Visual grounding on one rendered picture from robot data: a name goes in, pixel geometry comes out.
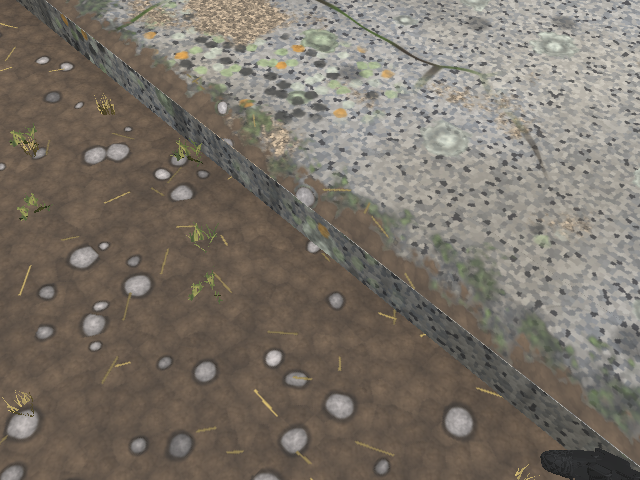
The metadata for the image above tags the right robot hand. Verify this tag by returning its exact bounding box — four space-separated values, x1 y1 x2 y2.
540 448 640 480

